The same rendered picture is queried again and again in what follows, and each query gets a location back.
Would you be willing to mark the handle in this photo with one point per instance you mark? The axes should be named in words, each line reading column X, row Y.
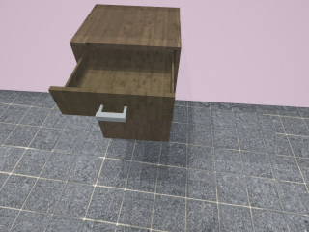
column 111, row 116

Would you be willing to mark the cabinet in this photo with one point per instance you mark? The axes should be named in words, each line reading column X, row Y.
column 135, row 28

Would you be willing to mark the drawer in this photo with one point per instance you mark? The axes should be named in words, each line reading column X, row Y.
column 141, row 80

